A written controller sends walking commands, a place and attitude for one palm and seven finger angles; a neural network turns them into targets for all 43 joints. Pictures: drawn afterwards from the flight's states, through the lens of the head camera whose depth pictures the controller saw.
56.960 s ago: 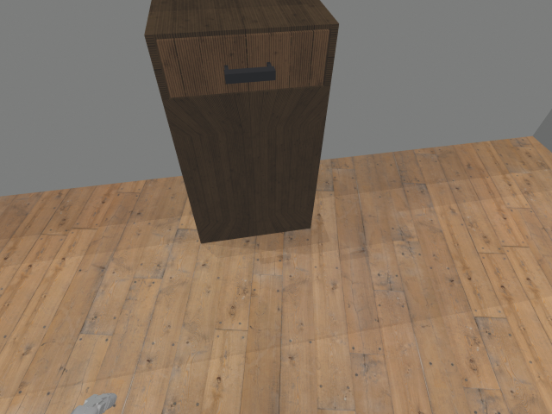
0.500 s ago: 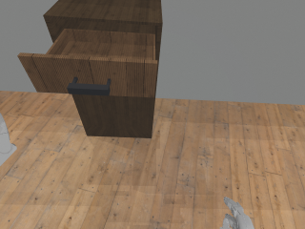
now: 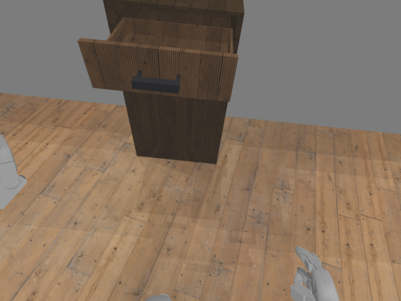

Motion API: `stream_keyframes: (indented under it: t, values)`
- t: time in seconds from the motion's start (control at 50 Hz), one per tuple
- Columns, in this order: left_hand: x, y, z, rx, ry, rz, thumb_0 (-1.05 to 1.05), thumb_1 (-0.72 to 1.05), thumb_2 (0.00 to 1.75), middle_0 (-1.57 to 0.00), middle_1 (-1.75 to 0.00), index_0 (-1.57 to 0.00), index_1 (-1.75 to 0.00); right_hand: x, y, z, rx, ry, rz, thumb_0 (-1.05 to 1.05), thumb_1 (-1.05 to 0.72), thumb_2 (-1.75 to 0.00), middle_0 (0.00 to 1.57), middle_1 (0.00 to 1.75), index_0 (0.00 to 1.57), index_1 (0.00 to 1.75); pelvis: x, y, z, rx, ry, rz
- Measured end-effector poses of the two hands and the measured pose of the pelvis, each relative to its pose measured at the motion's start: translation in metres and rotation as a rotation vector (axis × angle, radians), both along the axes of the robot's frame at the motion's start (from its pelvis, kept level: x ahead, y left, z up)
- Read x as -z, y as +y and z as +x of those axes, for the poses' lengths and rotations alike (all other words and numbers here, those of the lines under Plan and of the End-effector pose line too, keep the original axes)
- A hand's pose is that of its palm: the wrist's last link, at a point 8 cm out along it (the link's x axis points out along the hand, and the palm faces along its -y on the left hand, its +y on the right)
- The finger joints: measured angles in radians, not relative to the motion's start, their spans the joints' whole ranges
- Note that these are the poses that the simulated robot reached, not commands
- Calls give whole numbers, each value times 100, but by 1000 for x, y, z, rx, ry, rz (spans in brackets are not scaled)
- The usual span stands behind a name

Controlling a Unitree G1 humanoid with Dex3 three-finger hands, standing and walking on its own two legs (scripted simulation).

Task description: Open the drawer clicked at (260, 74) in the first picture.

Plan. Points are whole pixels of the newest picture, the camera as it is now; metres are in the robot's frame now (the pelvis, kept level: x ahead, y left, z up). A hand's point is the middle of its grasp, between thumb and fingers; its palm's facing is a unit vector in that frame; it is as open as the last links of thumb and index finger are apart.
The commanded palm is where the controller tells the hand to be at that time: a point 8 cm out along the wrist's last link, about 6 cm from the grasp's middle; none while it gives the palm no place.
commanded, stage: step back with the hand held close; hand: left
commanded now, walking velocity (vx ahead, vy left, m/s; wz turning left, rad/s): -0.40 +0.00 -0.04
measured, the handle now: (157, 80) +0.69 +0.20 +0.05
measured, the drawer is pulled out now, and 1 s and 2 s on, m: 0.29 0.29 0.29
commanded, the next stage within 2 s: stop stepping back and stand still in 0.14 s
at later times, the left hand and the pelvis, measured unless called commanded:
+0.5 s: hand out of the picture +0.06 +0.25 +0.25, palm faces +0.40 -0.82 -0.41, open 7.4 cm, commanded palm +0.01 +0.30 +0.24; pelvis -0.14 +0.03 +0.00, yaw -4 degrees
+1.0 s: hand out of the picture +0.03 +0.28 +0.24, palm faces +0.45 -0.80 -0.41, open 7.4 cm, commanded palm -0.02 +0.32 +0.24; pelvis -0.17 +0.05 +0.00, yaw -3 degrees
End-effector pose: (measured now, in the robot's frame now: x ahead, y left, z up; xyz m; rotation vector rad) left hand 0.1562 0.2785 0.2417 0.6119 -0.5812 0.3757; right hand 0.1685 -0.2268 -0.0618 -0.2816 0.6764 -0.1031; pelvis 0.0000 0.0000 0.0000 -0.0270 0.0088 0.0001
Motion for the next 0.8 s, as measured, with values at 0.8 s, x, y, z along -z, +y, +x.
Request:
stream_keyframes:
  t: [0.8]
  values:
    - [12, 16, -155, 153, 120, 6, 1, 89, 90, -21, -30, -21, -31, 9, 22, -243, 169, 60, 5, 1, -90, -90, 20, 30, 21, 30, 3, 38, -178, 83, -24, 21]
